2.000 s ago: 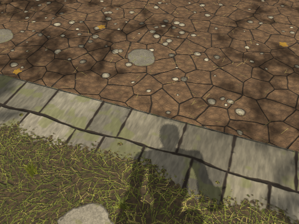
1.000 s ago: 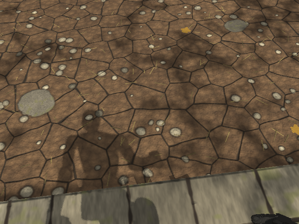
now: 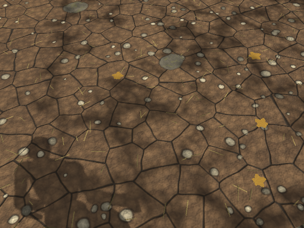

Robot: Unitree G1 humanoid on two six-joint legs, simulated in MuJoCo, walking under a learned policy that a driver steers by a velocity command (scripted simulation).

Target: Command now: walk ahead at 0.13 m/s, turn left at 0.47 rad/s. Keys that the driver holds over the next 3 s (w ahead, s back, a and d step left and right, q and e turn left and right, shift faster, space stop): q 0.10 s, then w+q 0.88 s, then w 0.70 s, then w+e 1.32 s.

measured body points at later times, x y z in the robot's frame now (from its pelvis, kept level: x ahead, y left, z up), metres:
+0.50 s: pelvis +0.09 +0.00 +0.01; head +0.08 +0.02 +0.46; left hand +0.16 +0.30 -0.10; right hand +0.21 -0.26 -0.09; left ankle +0.05 +0.06 -0.73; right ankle +0.16 -0.14 -0.69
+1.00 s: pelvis +0.27 +0.04 -0.02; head +0.31 +0.05 +0.42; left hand +0.04 +0.22 -0.13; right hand +0.60 -0.04 -0.11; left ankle +0.35 +0.23 -0.71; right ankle +0.16 -0.12 -0.73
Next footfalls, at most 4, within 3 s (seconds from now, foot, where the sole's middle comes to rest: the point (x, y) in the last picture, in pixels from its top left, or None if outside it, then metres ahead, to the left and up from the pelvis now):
0.04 left None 0.09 0.06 -0.77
0.64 right None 0.19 -0.10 -0.77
1.16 left None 0.43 0.23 -0.95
1.54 right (109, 181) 0.76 0.28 -0.95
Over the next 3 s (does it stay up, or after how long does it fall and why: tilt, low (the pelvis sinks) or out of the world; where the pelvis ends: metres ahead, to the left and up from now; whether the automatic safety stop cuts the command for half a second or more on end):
stays up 1.23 0.54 -0.17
